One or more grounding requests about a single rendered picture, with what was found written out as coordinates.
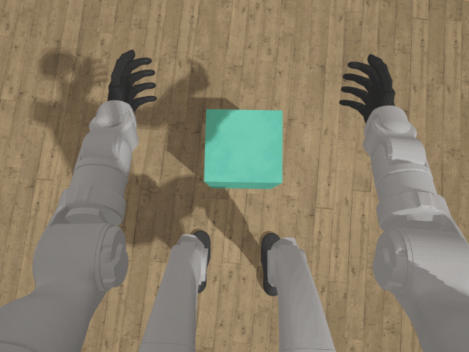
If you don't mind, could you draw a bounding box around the left robot shin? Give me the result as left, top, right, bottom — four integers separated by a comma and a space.
169, 234, 203, 256

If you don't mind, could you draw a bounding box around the right robot upper arm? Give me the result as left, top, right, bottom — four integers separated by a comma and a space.
372, 227, 469, 352

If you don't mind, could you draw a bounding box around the carton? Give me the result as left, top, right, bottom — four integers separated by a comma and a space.
204, 109, 282, 189

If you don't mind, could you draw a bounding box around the left robot forearm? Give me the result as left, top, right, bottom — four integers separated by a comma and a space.
32, 100, 139, 284

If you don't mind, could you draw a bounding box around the robot right thigh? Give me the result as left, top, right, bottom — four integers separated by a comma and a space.
267, 245, 336, 352

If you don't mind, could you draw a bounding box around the left robot hand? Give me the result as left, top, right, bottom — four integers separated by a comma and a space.
107, 50, 157, 112

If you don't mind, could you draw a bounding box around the right robot hand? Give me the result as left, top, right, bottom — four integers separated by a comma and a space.
339, 54, 395, 123

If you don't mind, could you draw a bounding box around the left robot upper arm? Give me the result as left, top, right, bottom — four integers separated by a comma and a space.
0, 223, 129, 352

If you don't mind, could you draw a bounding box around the right robot forearm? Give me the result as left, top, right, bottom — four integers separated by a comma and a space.
363, 106, 469, 245

